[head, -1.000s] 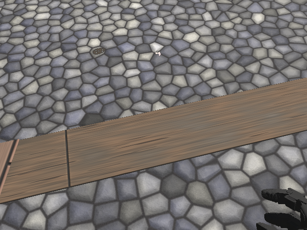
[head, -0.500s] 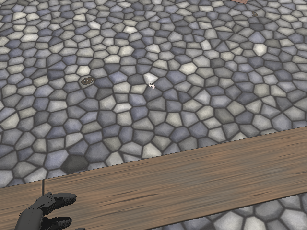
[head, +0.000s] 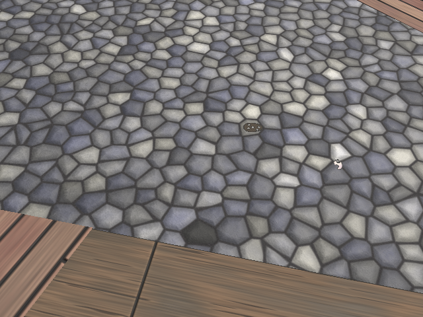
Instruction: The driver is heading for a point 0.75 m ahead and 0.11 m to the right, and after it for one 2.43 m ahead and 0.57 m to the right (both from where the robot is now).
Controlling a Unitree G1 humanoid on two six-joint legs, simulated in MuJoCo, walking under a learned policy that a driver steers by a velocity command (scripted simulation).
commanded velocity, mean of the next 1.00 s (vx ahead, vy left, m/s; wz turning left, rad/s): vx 0.26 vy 0.00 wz -0.11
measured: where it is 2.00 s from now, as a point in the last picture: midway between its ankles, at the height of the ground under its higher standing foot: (268, 226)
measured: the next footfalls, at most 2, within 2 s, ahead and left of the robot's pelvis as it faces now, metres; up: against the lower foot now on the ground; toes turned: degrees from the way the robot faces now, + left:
right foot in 0.32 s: +0.08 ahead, -0.14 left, +0.00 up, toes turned +6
left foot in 0.62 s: +0.12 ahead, +0.10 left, +0.00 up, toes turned +1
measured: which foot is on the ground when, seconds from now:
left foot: down 0.00-0.34, up 0.36-0.60, down 0.62-1.00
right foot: up 0.00-0.30, down 0.32-0.64, up 0.66-1.00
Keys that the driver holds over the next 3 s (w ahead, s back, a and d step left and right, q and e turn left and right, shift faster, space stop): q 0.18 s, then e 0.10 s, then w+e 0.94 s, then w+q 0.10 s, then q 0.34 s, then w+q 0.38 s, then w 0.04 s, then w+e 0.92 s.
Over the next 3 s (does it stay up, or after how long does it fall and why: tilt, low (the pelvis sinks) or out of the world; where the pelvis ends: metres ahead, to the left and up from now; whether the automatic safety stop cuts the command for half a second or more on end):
stays up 1.28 -0.23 -0.16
